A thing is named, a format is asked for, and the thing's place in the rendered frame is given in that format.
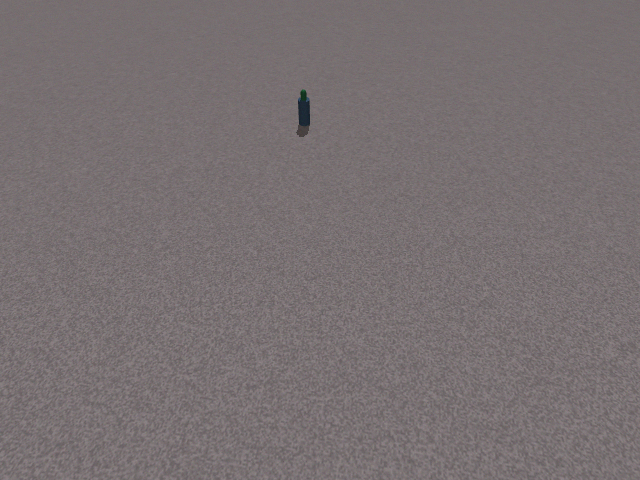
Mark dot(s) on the bottle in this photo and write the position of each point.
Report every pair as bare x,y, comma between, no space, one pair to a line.
304,109

